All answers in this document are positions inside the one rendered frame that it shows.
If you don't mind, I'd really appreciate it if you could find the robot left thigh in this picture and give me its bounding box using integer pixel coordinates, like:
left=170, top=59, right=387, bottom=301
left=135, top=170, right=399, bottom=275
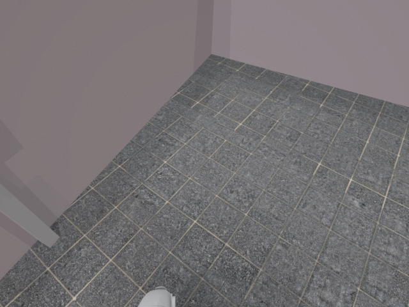
left=138, top=289, right=176, bottom=307

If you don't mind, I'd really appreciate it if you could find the panel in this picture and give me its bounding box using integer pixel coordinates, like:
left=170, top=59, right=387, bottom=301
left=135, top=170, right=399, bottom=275
left=0, top=184, right=60, bottom=248

